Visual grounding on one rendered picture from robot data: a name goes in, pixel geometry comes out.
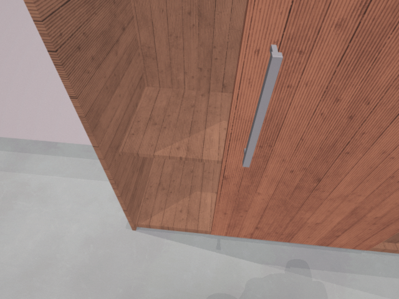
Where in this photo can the handle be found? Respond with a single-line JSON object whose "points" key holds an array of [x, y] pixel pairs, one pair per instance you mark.
{"points": [[265, 96]]}

